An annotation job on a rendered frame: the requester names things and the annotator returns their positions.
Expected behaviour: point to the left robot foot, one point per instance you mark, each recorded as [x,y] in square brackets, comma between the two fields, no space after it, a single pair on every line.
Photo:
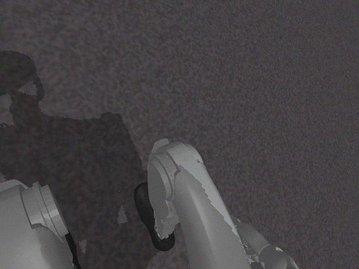
[72,247]

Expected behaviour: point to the right robot hand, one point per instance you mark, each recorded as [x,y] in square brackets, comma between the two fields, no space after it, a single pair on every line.
[251,239]

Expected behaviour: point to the right robot arm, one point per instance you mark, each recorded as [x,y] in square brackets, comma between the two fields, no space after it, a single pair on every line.
[272,257]

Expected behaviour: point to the right robot foot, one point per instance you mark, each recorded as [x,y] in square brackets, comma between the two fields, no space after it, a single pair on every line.
[146,213]

